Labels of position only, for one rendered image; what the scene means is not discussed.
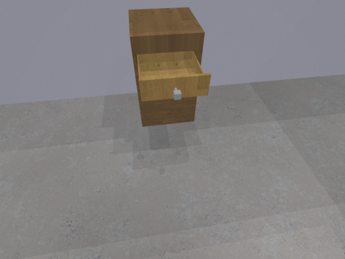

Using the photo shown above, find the handle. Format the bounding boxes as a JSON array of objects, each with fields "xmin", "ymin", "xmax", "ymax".
[{"xmin": 174, "ymin": 88, "xmax": 182, "ymax": 100}]

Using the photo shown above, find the cabinet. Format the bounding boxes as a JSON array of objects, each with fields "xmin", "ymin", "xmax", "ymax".
[{"xmin": 128, "ymin": 7, "xmax": 205, "ymax": 127}]

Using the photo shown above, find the drawer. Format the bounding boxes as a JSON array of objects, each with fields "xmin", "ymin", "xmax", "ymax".
[{"xmin": 137, "ymin": 51, "xmax": 211, "ymax": 101}]

